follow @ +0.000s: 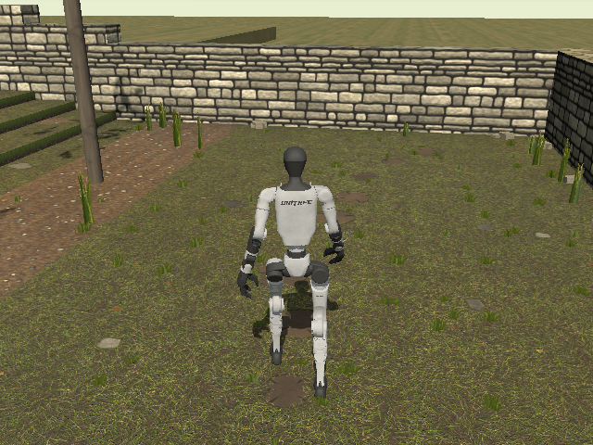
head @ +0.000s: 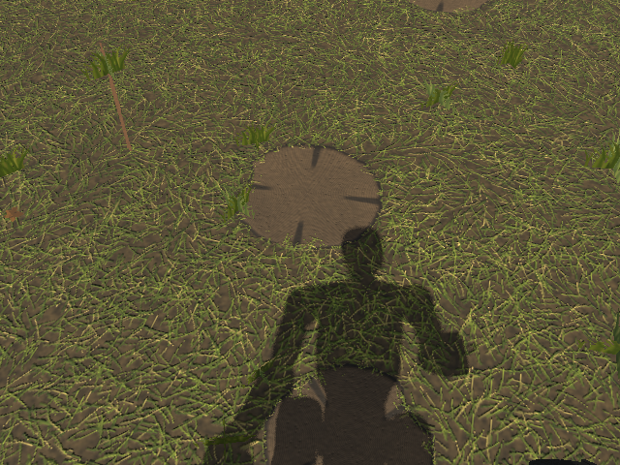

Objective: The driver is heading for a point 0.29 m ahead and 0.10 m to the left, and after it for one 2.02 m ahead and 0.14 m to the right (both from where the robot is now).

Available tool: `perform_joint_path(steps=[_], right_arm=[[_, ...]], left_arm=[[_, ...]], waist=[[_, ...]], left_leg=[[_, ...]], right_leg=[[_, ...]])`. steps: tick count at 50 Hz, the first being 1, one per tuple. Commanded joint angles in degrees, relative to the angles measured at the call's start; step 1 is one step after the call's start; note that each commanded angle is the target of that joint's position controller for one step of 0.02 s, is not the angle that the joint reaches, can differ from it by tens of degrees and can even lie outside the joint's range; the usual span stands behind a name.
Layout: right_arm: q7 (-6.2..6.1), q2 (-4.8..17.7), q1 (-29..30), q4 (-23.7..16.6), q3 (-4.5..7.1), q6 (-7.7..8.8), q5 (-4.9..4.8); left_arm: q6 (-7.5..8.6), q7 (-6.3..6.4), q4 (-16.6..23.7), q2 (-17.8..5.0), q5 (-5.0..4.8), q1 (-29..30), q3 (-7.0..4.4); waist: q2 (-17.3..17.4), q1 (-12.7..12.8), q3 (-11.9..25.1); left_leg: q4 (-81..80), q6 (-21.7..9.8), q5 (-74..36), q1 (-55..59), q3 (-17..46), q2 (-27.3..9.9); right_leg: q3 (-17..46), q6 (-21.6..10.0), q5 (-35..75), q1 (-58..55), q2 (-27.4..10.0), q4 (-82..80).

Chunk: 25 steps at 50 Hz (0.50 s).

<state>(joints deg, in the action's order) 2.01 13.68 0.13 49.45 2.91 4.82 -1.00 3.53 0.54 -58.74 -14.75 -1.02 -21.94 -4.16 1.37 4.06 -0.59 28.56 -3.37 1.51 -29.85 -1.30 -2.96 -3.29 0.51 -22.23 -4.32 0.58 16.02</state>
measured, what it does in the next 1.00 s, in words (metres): walks ahead: left foot, then right foot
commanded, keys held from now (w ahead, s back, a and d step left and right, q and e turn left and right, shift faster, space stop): no key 1.00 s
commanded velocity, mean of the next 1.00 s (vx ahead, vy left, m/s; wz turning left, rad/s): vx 0.11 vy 0.00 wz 0.00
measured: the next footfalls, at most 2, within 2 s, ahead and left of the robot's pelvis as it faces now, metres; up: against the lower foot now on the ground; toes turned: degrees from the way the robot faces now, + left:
left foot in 0.02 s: +0.18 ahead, +0.12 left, +0.00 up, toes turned +3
right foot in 0.42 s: +0.24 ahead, -0.12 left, +0.00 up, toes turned -1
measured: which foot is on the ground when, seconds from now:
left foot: up 0.00-0.00, down 0.02-1.00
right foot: down 0.00-0.04, up 0.06-0.40, down 0.42-1.00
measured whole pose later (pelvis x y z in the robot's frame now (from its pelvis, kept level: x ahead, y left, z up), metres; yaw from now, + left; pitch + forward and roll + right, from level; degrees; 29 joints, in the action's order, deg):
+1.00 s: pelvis +0.18 +0.01 +0.01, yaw +0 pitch -1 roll +0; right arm -1.8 12.9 -10.9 62.3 1.8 -0.3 0.3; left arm -0.6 1.9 -62.1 -12.7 0.1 -5.8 -3.0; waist -0.2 -0.5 -2.3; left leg 27.8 -0.7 18.6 -7.8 -3.3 -0.5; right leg -0.4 0.5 -13.3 13.9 -1.0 28.6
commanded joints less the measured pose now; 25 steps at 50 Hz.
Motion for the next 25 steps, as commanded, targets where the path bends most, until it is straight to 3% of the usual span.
perform_joint_path(steps=[1,2,3,4,5,6,7,10,12,15,19,20,21,22,23,24,25], right_arm=[[-0.49,13.22,-17.74,2.16,4.48,0.96,1.5],[-0.8,18.41,-22.41,3.18,5.43,0.52,2.5],[-0.62,13.94,-22.9,3.27,4.01,0.17,1.41],[-0.62,11.27,-18.09,2.48,3.03,0.22,0.93],[-0.75,8.95,-13.43,1.33,2.29,0.23,1.09],[-0.64,7.22,-9.94,1.18,1.74,0.36,1.27],[-0.67,5.63,-8.08,1.21,1.21,0.51,1.57],[-0.92,5.58,-6.91,2.65,0.85,0.73,2.81],[-1.63,7.01,-5.5,3.01,1.04,0.5,2.66],[-2.29,8.3,-6.91,4.27,1.14,-0.5,2.16],[-2.5,7.08,-7.22,5.67,0.47,-1.76,1.51],[-2.53,6.33,-7.59,6.01,0.18,-1.99,1.0],[-2.51,5.12,-9.79,6.65,-0.21,-2.06,1.12],[-2.48,4.35,-12.25,6.89,-0.39,-1.96,2.1],[-2.51,3.61,-16.94,7.75,-0.28,-2.02,2.19],[-2.9,3.59,-15.3,7.81,-0.49,-2.52,2.15],[-3.18,5.1,-12.51,7.42,-0.2,-3.14,1.81]], left_arm=[[-0.37,0.61,3.55,-7.26,0.72,1.89,-0.83],[0.6,0.32,4.12,-0.89,1.47,-4.6,1.17],[1.86,-0.02,2.8,-3.31,0.87,-4.54,0.74],[2.41,-0.18,3.48,-6.86,-0.69,-1.08,-0.34],[2.34,0.09,4.17,-6.9,-1.0,2.63,-0.32],[1.74,0.62,4.44,-6.34,-0.4,4.79,-0.58],[0.75,1.07,4.32,-6.26,0.01,4.65,-0.98],[-1.33,1.48,4.04,-2.45,0.77,2.56,-0.44],[-1.75,1.72,4.81,-2.13,1.09,4.89,-0.15],[-2.48,1.55,5.3,-3.13,0.96,8.91,-0.09],[-3.16,1.43,5.34,-3.86,1.22,11.72,-0.39],[-3.05,1.41,5.0,-3.95,1.69,11.45,-0.43],[-2.97,1.49,4.95,-5.39,2.27,11.54,-0.66],[-2.92,1.75,5.28,-8.06,2.25,11.82,-1.03],[-3.1,1.83,4.99,-9.25,1.53,13.75,-1.17],[-3.22,1.35,4.6,-5.98,1.04,14.92,-0.74],[-3.13,1.01,4.47,-4.44,1.11,15.37,-0.45]], waist=[[-2.32,-11.15,11.73],[12.01,-8.72,19.55],[12.57,-9.47,25.16],[9.14,-8.76,17.82],[4.95,-7.31,12.35],[1.93,-5.63,7.97],[2.46,-3.79,6.55],[3.63,-0.84,6.43],[4.08,-0.47,6.88],[4.04,-2.12,7.69],[3.3,-2.2,4.58],[2.51,-1.62,3.94],[0.28,-2.14,3.48],[-3.76,-4.57,3.64],[-10.2,-8.33,3.79],[-10.32,-7.02,3.5],[-8.04,-5.68,1.81]], left_leg=[[1.55,-5.13,-9.49,29.22,4.07,-3.66],[-1.09,-15.07,-16.32,50.33,28.19,-18.51],[-6.09,-17.73,-22.45,51.31,37.54,-21.3],[-5.32,-15.33,-25.66,44.41,27.96,-19.32],[-5.57,-13.05,-28.51,36.58,19.6,-16.57],[-7.59,-11.34,-28.28,28.63,14.77,-13.99],[-9.61,-10.06,-27.62,23.1,11.83,-12.2],[-12.29,-10.88,-32.52,15.16,6.94,-10.58],[-12.63,-10.33,-33.0,14.35,3.95,-9.28],[-13.45,-9.31,-26.36,15.4,3.07,-8.77],[-12.33,-7.7,-8.43,15.02,4.93,-8.41],[-10.98,-5.94,-2.42,14.45,4.89,-6.87],[-9.37,-3.36,3.71,13.82,4.67,-4.71],[-6.32,-1.05,9.95,11.97,2.85,-1.37],[-6.73,0.53,14.88,10.9,0.72,1.91],[-7.08,1.42,13.95,14.68,-0.4,2.18],[-6.55,1.55,12.63,15.64,-0.54,2.0]], right_leg=[[1.35,-4.89,40.0,11.01,-8.83,26.24],[-0.21,0.09,9.42,33.9,1.68,49.61],[8.71,0.78,-13.57,38.3,3.4,59.34],[10.59,0.09,-12.71,41.91,0.37,62.71],[8.3,-0.17,-9.28,42.18,-2.77,60.47],[6.78,-0.06,-5.92,40.62,-4.88,55.77],[6.65,-0.23,-3.8,36.74,-6.48,52.04],[6.21,0.41,1.43,28.47,-6.65,42.83],[5.66,0.75,6.16,26.19,-6.51,33.56],[4.65,1.09,12.83,22.85,-5.43,25.5],[4.26,0.01,14.28,18.99,-4.71,15.83],[3.96,-0.74,17.86,16.11,-4.4,10.7],[6.1,-1.53,25.07,13.29,-6.29,7.43],[8.96,-2.83,33.92,10.48,-9.58,8.27],[10.12,-5.37,32.67,10.44,-10.82,9.5],[9.45,-5.02,23.02,14.61,-9.14,8.33],[8.5,-3.68,19.84,16.97,-7.51,7.68]])
Keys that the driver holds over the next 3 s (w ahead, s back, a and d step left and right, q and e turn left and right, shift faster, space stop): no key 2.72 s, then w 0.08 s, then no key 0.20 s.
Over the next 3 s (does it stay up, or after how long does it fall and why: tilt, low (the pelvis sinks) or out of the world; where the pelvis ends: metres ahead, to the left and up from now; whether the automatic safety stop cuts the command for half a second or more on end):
stays up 0.22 -0.01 0.00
